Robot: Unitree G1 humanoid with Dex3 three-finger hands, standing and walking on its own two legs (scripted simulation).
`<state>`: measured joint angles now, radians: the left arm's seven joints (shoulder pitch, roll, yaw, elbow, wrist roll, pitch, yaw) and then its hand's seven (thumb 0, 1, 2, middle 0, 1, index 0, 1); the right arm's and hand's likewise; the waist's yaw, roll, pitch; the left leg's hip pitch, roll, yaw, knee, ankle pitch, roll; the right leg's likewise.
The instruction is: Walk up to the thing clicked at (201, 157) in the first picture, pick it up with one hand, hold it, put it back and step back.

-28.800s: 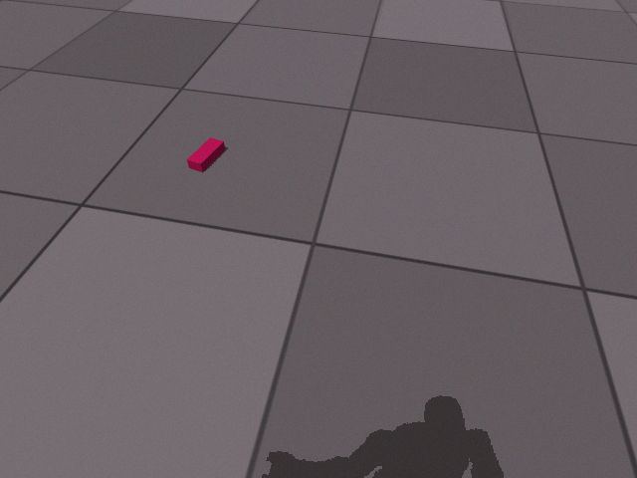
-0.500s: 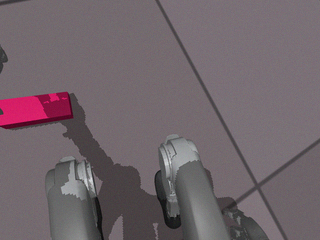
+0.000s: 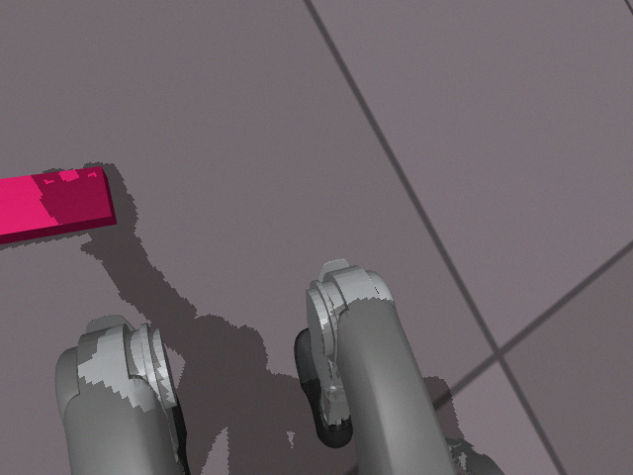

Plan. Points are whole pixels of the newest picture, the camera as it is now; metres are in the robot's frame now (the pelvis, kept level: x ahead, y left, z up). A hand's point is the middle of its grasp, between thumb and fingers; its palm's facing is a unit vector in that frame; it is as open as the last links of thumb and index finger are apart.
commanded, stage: home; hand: left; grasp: from above
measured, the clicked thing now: (34, 207) +0.51 +0.28 -0.31
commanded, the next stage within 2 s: none
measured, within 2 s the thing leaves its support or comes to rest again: neither
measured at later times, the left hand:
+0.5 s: hand out of the picture +0.35 +0.27 +0.05, palm faces -0.25 -0.67 -0.70, open 7.8 cm
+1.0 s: hand out of the picture +0.26 +0.21 +0.25, palm faces +0.16 -0.95 -0.25, open 7.4 cm
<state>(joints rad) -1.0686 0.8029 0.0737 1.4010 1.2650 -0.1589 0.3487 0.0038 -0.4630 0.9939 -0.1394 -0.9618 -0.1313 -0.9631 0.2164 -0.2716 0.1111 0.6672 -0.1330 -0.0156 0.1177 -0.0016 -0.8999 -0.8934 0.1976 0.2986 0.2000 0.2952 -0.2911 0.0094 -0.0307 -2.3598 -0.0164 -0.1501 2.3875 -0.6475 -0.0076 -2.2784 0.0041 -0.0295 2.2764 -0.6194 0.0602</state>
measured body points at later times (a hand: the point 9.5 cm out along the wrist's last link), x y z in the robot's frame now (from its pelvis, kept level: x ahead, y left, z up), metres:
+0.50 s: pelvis +0.01 +0.00 +0.16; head +0.19 +0.05 +0.57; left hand +0.36 +0.30 +0.09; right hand +0.20 -0.26 +0.04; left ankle +0.08 +0.13 -0.30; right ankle +0.12 -0.14 -0.30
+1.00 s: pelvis +0.06 +0.00 +0.33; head +0.14 +0.02 +0.77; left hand +0.25 +0.26 +0.27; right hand +0.25 -0.22 +0.25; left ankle +0.08 +0.13 -0.30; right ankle +0.11 -0.14 -0.30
